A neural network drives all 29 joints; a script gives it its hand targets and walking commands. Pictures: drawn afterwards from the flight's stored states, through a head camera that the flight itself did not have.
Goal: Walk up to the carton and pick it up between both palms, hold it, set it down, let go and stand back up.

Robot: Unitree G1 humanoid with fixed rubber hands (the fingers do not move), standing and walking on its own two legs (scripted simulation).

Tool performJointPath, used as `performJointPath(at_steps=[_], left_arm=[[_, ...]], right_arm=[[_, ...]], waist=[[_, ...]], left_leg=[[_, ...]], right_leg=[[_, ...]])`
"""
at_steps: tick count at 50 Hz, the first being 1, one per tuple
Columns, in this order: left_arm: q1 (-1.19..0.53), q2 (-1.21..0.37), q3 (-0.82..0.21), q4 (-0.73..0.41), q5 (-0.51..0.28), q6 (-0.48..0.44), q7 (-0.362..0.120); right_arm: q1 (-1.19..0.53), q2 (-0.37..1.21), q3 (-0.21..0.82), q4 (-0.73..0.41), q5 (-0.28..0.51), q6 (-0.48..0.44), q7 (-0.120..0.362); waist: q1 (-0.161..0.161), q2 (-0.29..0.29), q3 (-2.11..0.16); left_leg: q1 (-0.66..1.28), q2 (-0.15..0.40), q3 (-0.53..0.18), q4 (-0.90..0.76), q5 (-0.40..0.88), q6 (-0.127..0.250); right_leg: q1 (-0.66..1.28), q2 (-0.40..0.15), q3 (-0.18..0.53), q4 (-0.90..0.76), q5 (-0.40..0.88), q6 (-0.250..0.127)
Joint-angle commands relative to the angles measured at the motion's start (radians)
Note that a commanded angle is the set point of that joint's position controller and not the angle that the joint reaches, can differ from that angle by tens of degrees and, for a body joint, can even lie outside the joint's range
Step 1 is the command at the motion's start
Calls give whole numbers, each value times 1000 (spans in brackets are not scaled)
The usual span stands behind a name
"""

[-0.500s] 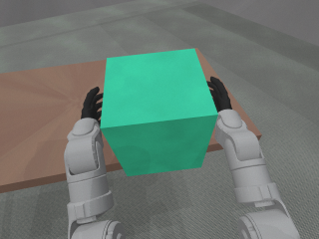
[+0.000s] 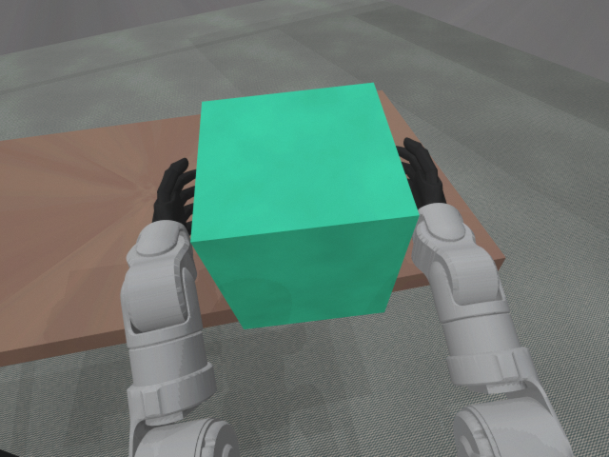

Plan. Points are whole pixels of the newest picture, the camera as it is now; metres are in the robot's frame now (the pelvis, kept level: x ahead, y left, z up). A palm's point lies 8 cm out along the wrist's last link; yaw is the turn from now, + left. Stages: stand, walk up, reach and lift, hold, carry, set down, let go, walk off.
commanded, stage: hold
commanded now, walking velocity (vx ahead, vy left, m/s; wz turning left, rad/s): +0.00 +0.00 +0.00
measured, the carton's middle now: (302, 217) +0.39 +0.00 +0.13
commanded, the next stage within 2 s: none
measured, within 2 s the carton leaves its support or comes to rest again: neither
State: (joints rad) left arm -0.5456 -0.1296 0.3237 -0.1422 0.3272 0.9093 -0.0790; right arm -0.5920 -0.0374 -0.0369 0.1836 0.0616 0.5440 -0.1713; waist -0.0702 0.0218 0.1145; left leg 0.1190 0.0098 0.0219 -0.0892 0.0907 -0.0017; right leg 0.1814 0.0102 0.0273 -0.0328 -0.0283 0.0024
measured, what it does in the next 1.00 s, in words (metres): stands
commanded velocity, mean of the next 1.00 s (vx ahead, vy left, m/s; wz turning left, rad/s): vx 0.00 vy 0.00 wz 0.00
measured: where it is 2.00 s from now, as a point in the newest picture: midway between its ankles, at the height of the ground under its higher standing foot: outside the picture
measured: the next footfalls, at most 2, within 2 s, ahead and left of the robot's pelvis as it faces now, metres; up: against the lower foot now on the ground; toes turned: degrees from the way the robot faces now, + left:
none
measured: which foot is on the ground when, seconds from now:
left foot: down 0.00-1.00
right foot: down 0.00-1.00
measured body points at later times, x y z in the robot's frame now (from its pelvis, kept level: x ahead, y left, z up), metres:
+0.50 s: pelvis +0.00 +0.00 +0.00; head +0.00 -0.01 +0.45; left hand +0.35 +0.15 +0.17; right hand +0.37 -0.15 +0.16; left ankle +0.04 +0.12 -0.76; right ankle -0.02 -0.12 -0.76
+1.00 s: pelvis +0.01 +0.00 +0.00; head +0.01 -0.01 +0.45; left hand +0.36 +0.15 +0.16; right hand +0.37 -0.15 +0.16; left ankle +0.04 +0.12 -0.76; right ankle -0.02 -0.12 -0.76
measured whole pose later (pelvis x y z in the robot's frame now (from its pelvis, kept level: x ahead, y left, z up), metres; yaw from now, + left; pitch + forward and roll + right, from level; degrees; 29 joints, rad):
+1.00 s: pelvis +0.01 +0.00 +0.00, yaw +0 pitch -7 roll +0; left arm -0.46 -0.13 0.30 -0.25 0.31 0.95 -0.07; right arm -0.53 -0.04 0.01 0.11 0.10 0.56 -0.20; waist -0.07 0.00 0.13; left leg 0.14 0.01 0.03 -0.09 0.08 0.00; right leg 0.20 0.01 0.03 -0.05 -0.03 0.00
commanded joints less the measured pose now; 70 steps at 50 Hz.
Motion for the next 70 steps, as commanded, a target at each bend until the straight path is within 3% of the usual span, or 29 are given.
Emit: performJointPath(at_steps=[1,4,6,8,11,13,15,18,20,22,24,28,31,34,38,39,40,41,43,44,46,48,51,54,56,58,64,69,70], left_arm=[[-498,-227,-271,-39,-124,-60,-150],[-544,-301,-366,-187,-180,-88,-134],[-535,-324,-409,-233,-192,-80,-123],[-477,-311,-441,-250,-209,-57,-121],[-406,-265,-419,-225,-178,-20,-129],[-408,-243,-374,-180,-159,-9,-139],[-458,-243,-387,-196,-163,-23,-143],[-491,-283,-424,-246,-202,-44,-131],[-516,-311,-457,-271,-221,-54,-121],[-548,-299,-468,-284,-212,-63,-111],[-485,-274,-409,-173,-183,-47,-114],[-486,-253,-354,-136,-158,-51,-131],[-499,-236,-303,-113,-132,-55,-147],[-541,-273,-366,-176,-162,-72,-135],[-487,-279,-390,-200,-179,-56,-126],[-452,-262,-377,-174,-164,-45,-128],[-443,-265,-375,-174,-164,-37,-128],[-440,-254,-384,-188,-159,-32,-128],[-458,-270,-404,-263,-181,-27,-131],[-449,-288,-412,-274,-189,-25,-135],[-470,-275,-430,-280,-207,-25,-133],[-446,-278,-430,-236,-194,-23,-135],[-468,-280,-445,-261,-196,-26,-132],[-418,-271,-407,-243,-189,-18,-131],[-426,-251,-387,-212,-184,-15,-136],[-478,-252,-390,-189,-170,-23,-143],[-551,-260,-349,-143,-155,-61,-129],[-507,-265,-315,-99,-141,-71,-125],[-501,-260,-328,-121,-148,-71,-125]], right_arm=[[-567,301,264,-134,53,-50,111],[-663,378,377,-291,136,-68,104],[-638,387,423,-311,162,-63,97],[-606,373,435,-347,170,-59,86],[-505,296,388,-294,140,-31,80],[-505,261,338,-244,116,-28,81],[-516,272,310,-228,118,-37,87],[-577,314,360,-295,136,-50,90],[-648,351,375,-371,157,-63,91],[-639,346,389,-358,143,-60,97],[-607,305,342,-297,113,-48,95],[-561,304,321,-219,84,-42,107],[-581,312,318,-198,93,-43,104],[-622,352,357,-261,121,-63,103],[-583,332,374,-281,151,-51,94],[-560,309,373,-266,144,-46,92],[-565,292,357,-268,135,-45,88],[-539,278,362,-264,133,-42,87],[-512,304,344,-267,138,-41,82],[-520,312,355,-309,149,-39,82],[-549,317,369,-334,151,-37,83],[-561,288,356,-343,130,-43,81],[-558,298,346,-323,124,-39,87],[-539,294,378,-335,135,-28,87],[-542,293,370,-322,135,-26,86],[-564,294,333,-283,116,-31,90],[-645,318,313,-248,108,-61,112],[-639,318,331,-231,99,-63,119],[-600,322,335,-212,110,-58,115]], waist=[[19,-72,-377],[36,-33,-604],[36,-23,-608],[14,-6,-619],[-8,0,-502],[-3,-4,-389],[0,29,-363],[-2,-5,-484],[-4,12,-572],[-7,-14,-587],[-10,-17,-503],[-7,-59,-464],[38,-81,-423],[26,-13,-523],[22,-3,-540],[23,-23,-514],[11,-5,-502],[11,5,-490],[-21,26,-495],[-11,-2,-512],[-9,-27,-515],[-15,7,-502],[-16,35,-503],[-5,-40,-486],[7,-45,-461],[-5,-24,-453],[25,-37,-480],[38,-69,-512],[22,-37,-499]], left_leg=[[205,-9,37,-3,26,40],[247,-13,25,17,239,32],[264,-16,15,30,334,17],[311,-18,2,46,390,2],[335,-12,14,45,302,-4],[275,-8,26,30,193,-4],[266,-1,28,27,151,-4],[308,-5,22,37,203,1],[341,-8,14,58,259,7],[342,-5,9,61,249,1],[295,-4,20,53,181,2],[282,-4,21,17,83,22],[210,-15,32,12,80,26],[232,-12,32,18,179,24],[298,-11,19,51,293,7],[300,-16,23,42,271,1],[307,-15,24,51,265,-1],[308,-17,24,47,262,-8],[340,-10,19,56,313,-12],[355,-12,15,56,330,-9],[340,-9,14,56,314,-6],[324,-8,19,58,261,-11],[351,-3,19,61,262,-7],[318,-4,14,44,247,4],[285,-9,20,22,187,11],[268,-11,32,15,117,4],[272,-1,32,20,82,23],[279,-11,29,18,124,34],[270,-13,24,21,165,29]], right_leg=[[-58,11,-26,1,78,70],[58,17,-18,58,316,69],[72,20,-9,78,433,69],[57,19,-16,83,479,76],[-15,29,-29,33,306,80],[-51,21,-31,11,188,69],[-80,24,-30,1,111,53],[-57,23,-34,22,180,65],[-55,20,-29,44,247,63],[-46,25,-37,47,228,60],[-65,17,-35,35,188,65],[-65,15,-34,23,132,75],[-21,13,-19,29,144,77],[-1,19,-21,49,237,72],[-11,25,-21,56,320,63],[-17,28,-17,43,295,71],[-22,23,-25,34,284,70],[-28,28,-29,31,272,69],[-43,28,-29,26,301,63],[-32,28,-33,27,309,60],[-53,31,-29,36,291,69],[-36,30,-35,24,228,72],[-64,21,-29,9,222,60],[-20,26,-40,22,256,62],[-4,21,-28,23,230,74],[-32,19,-31,22,144,71],[-68,13,-28,34,110,68],[-33,15,-27,43,195,81],[-14,17,-23,43,252,75]])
